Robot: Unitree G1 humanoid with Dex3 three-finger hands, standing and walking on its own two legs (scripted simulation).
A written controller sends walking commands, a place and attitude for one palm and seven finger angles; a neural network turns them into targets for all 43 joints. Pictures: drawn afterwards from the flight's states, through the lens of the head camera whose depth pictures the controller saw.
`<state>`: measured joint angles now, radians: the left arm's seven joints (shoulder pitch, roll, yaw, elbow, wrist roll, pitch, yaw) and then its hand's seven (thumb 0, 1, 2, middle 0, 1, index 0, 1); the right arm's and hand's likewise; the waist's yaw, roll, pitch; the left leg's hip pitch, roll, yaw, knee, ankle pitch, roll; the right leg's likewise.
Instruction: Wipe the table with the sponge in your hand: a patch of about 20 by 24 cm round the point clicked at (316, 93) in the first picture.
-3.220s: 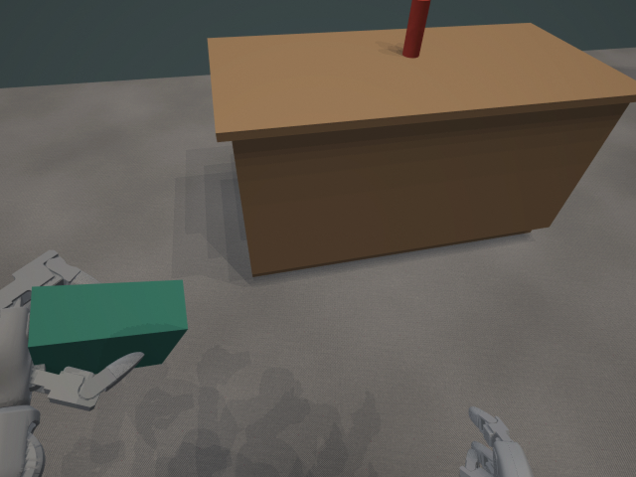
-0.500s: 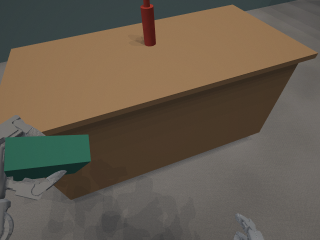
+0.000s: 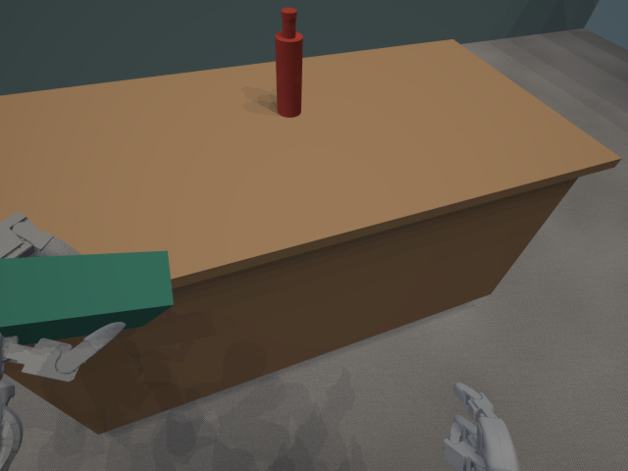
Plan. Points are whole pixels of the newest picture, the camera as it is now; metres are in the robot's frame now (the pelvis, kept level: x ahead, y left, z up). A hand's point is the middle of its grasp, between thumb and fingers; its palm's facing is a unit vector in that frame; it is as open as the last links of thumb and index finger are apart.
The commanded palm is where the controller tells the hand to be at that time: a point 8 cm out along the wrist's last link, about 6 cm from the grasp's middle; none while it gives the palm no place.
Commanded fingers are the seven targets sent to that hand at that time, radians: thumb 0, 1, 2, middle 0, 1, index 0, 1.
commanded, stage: take the last steps up to it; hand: left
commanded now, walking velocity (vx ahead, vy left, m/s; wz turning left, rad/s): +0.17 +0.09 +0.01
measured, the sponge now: (109, 298) +0.24 +0.21 +0.16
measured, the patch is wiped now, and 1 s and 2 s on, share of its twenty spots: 0.00 0.00 0.00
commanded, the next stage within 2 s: come to a stop and stand still in 0.22 s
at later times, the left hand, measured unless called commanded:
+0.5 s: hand (99, 250) +0.28 +0.23 +0.17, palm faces +0.37 -0.82 -0.43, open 9.3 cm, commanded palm +0.23 +0.28 +0.18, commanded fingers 0.00 0.10 1.30 -1.20 -1.60 -1.20 -1.60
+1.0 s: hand (95, 247) +0.27 +0.23 +0.19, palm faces +0.41 -0.82 -0.40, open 9.3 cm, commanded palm +0.21 +0.25 +0.18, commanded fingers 0.00 0.10 1.30 -1.20 -1.60 -1.20 -1.60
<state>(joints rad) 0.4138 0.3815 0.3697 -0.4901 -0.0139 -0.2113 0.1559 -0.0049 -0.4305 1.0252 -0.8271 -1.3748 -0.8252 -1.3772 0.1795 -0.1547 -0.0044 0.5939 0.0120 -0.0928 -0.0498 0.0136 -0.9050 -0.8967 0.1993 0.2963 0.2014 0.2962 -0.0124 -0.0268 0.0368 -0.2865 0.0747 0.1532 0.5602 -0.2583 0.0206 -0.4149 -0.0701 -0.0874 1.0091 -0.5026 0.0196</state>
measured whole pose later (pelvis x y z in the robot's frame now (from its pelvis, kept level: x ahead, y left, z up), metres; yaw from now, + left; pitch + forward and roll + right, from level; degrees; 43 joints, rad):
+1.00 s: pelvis +0.03 -0.02 +0.00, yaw -3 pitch -2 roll +0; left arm 0.34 0.37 0.41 -0.40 -0.07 -0.19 0.11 -0.01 -0.43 1.03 -0.82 -1.38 -0.82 -1.38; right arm 0.20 -0.24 0.03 0.61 0.00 -0.15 -0.02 0.02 -0.90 -0.90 0.21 0.30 0.21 0.30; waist 0.02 0.04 0.06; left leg -0.30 0.04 -0.01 0.52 -0.20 0.00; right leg -0.27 0.06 -0.04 0.49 -0.20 -0.06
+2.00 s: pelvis +0.07 +0.04 +0.01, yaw -3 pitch -1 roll -1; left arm 0.43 0.35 0.34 -0.49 -0.05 -0.14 0.13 0.00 -0.43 1.03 -0.82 -1.39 -0.82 -1.39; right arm 0.15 -0.21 0.03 0.58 -0.01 -0.11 -0.04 0.01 -0.90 -0.90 0.20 0.30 0.21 0.30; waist 0.03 -0.01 0.09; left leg -0.22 -0.04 0.01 0.40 -0.17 0.05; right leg -0.17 -0.01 0.00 0.36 -0.17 0.03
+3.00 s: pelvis +0.12 +0.06 -0.02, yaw -1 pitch -1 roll -1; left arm 0.49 0.38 0.36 -0.57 -0.07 -0.19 0.13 0.00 -0.43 1.03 -0.82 -1.39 -0.82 -1.39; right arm 0.17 -0.23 0.00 0.59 0.01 -0.06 -0.01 0.01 -0.90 -0.90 0.20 0.30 0.20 0.30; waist 0.00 0.00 0.07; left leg -0.28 -0.08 0.04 0.70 -0.42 0.10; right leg -0.25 -0.06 -0.02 0.70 -0.43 0.04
